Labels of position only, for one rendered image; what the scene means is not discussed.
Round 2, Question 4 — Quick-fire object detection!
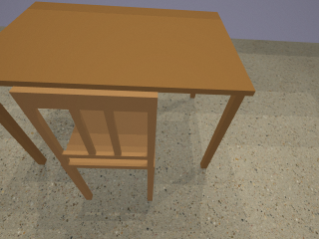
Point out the table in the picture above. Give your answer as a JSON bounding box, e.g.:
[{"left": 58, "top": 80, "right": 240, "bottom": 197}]
[{"left": 0, "top": 1, "right": 256, "bottom": 169}]

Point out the chair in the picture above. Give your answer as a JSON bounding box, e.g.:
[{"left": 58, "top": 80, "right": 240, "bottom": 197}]
[{"left": 9, "top": 86, "right": 159, "bottom": 201}]

